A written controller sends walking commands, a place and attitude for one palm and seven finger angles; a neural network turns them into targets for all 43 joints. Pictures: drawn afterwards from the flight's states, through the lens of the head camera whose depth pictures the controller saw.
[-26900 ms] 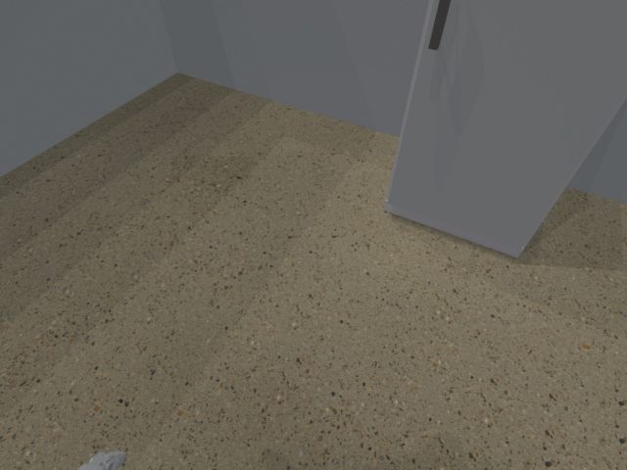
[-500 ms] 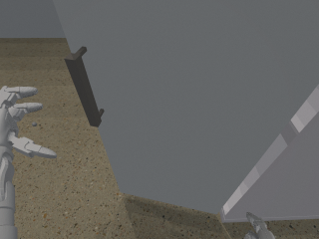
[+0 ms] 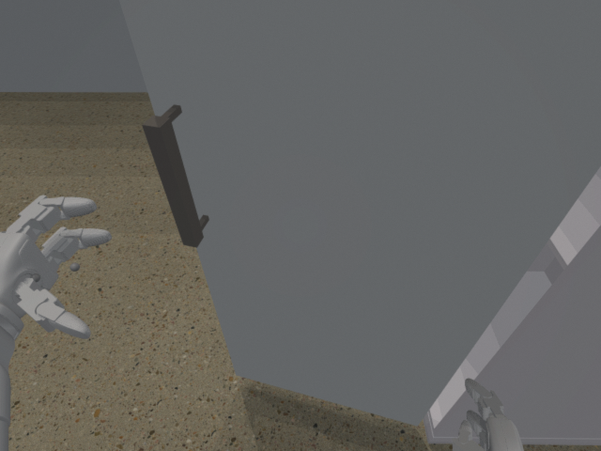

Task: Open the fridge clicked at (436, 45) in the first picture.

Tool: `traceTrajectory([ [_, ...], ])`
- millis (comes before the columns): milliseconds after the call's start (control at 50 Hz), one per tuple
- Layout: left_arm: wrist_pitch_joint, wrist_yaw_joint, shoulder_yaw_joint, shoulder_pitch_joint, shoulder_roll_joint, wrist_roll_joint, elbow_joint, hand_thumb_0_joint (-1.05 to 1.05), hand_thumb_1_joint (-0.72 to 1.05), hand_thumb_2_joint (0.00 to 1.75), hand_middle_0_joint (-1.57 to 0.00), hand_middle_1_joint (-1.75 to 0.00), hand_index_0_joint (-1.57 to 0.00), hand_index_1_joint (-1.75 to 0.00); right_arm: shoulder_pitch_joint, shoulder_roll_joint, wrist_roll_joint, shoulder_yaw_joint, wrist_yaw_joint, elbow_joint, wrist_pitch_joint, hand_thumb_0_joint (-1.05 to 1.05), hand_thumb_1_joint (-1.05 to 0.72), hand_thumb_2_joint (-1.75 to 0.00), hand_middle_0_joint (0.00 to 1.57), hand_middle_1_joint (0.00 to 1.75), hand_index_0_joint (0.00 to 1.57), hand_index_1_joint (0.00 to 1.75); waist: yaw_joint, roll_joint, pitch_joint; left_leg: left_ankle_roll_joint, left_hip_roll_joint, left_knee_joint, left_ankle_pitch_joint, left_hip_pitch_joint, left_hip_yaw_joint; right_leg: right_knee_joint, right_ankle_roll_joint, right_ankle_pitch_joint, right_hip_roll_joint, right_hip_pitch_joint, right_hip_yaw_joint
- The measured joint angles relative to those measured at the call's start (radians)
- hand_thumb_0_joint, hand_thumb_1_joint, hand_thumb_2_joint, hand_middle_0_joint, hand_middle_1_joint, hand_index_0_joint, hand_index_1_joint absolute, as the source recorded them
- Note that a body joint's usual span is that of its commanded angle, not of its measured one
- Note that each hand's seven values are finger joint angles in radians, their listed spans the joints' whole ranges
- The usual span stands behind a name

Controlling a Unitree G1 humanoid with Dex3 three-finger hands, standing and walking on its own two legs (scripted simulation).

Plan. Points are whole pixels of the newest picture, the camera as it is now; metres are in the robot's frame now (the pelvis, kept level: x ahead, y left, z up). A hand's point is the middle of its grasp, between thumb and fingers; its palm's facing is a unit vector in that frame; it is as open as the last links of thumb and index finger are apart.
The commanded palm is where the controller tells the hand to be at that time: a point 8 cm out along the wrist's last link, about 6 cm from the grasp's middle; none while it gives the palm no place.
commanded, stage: draw the hand back to the body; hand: left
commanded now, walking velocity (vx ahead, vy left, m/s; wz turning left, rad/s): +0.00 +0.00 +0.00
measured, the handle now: (184, 181) +0.45 +0.23 +0.14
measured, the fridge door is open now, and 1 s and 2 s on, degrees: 75 75 75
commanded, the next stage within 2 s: step back with the hand held close in 1.40 s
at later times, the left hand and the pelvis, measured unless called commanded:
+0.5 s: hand (50, 289) +0.24 +0.31 +0.15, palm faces +0.44 -0.85 -0.29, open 13.7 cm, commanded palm +0.18 +0.33 +0.17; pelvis +0.00 +0.01 +0.01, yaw -1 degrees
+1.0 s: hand (60, 289) +0.22 +0.28 +0.17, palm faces +0.45 -0.81 -0.37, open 9.0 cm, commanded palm +0.17 +0.31 +0.19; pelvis +0.02 +0.01 +0.01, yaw -2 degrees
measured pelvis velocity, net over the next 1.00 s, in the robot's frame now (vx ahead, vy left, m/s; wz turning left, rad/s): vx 0.02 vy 0.01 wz -0.03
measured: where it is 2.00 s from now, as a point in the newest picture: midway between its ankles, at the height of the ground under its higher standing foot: outside the picture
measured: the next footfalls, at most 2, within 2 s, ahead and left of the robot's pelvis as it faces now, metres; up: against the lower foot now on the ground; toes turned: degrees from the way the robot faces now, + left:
none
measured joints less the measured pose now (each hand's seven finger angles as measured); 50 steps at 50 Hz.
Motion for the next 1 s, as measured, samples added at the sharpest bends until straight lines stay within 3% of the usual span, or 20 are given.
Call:
traceTrajectory([
  [120,0.035,0.005,0.038,0.072,0.008,-0.033,-0.078,-0.02,-0.55,0.2,-0.25,-1.15,-0.25,-1.15,0.013,0.003,0.001,-0.003,0.038,-0.044,-0.029,0.02,-0.9,-0.9,0.2,0.3,0.2,0.3,-0.016,0.0,-0.015,-0.001,0.003,-0.023,0.005,0.021,0.019,-0.012,0.001,0.007,0.002,0.008,0.019],
  [240,0.073,0.041,0.043,0.125,-0.017,-0.019,-0.142,-0.02,-0.55,0.2,-0.25,-1.15,-0.25,-1.15,0.02,-0.004,0.005,-0.009,0.041,-0.043,-0.036,0.02,-0.9,-0.9,0.2,0.3,0.2,0.3,0.0,0.001,-0.011,0.002,0.002,-0.021,0.004,0.026,0.017,-0.016,0.004,0.007,0.001,0.017,0.018],
  [340,0.065,0.053,0.018,0.161,-0.047,-0.014,-0.223,-0.02,-0.51,0.21,-0.25,-1.13,-0.25,-1.13,0.015,-0.002,0.0,-0.008,0.031,-0.022,-0.052,0.02,-0.9,-0.9,0.2,0.3,0.2,0.3,0.014,-0.001,0.0,0.005,-0.003,-0.023,0.004,0.039,0.009,-0.024,0.007,0.008,-0.003,0.037,0.01],
  [400,0.013,0.248,-0.026,0.192,-0.049,0.11,-0.297,-0.02,-0.46,0.24,-0.25,-1.1,-0.25,-1.1,-0.003,0.008,-0.034,-0.014,0.048,-0.006,-0.051,0.02,-0.9,-0.9,0.2,0.3,0.2,0.3,0.015,-0.004,0.014,0.005,-0.004,-0.034,0.01,0.048,0.006,-0.044,0.007,0.018,-0.002,0.051,0.006],
  [460,-0.026,0.432,-0.049,0.245,-0.081,0.189,-0.363,-0.02,-0.38,0.28,-0.25,-1.05,-0.25,-1.05,-0.021,0.019,-0.049,-0.019,0.062,0.003,-0.03,0.02,-0.9,-0.9,0.2,0.3,0.2,0.3,0.017,-0.009,0.033,0.007,-0.006,-0.058,0.023,0.062,0.013,-0.063,0.009,0.03,-0.004,0.06,0.013],
  [520,-0.052,0.541,-0.073,0.29,-0.117,0.239,-0.418,-0.02,-0.29,0.32,-0.24,-1.0,-0.24,-1.0,-0.025,0.026,-0.058,-0.027,0.066,0.013,-0.012,0.02,-0.9,-0.9,0.2,0.3,0.2,0.3,0.026,-0.011,0.048,0.011,-0.013,-0.08,0.03,0.08,0.021,-0.074,0.013,0.034,-0.01,0.071,0.021],
  [580,-0.066,0.599,-0.095,0.323,-0.139,0.27,-0.461,-0.01,-0.19,0.37,-0.24,-0.94,-0.24,-0.94,-0.023,0.032,-0.064,-0.032,0.066,0.027,0.007,0.02,-0.9,-0.9,0.2,0.3,0.2,0.3,0.035,-0.012,0.053,0.015,-0.021,-0.099,0.033,0.102,0.027,-0.084,0.018,0.034,-0.017,0.088,0.026],
  [720,-0.08,0.639,-0.119,0.367,-0.146,0.294,-0.515,-0.01,0.05,0.49,-0.23,-0.8,-0.23,-0.8,-0.028,0.046,-0.071,-0.036,0.071,0.037,0.049,0.02,-0.9,-0.9,0.2,0.3,0.2,0.3,0.038,-0.008,0.057,0.02,-0.032,-0.138,0.035,0.156,0.038,-0.107,0.025,0.031,-0.027,0.131,0.036],
  [1000,-0.068,0.621,-0.135,0.492,-0.142,0.294,-0.648,0.0,0.55,0.73,-0.22,-0.5,-0.22,-0.5,-0.039,0.046,-0.078,-0.047,0.085,-0.002,0.099,0.02,-0.9,-0.9,0.2,0.3,0.2,0.3,0.032,-0.002,0.052,0.014,-0.025,-0.17,0.035,0.203,0.046,-0.147,0.022,0.038,-0.018,0.177,0.045],
])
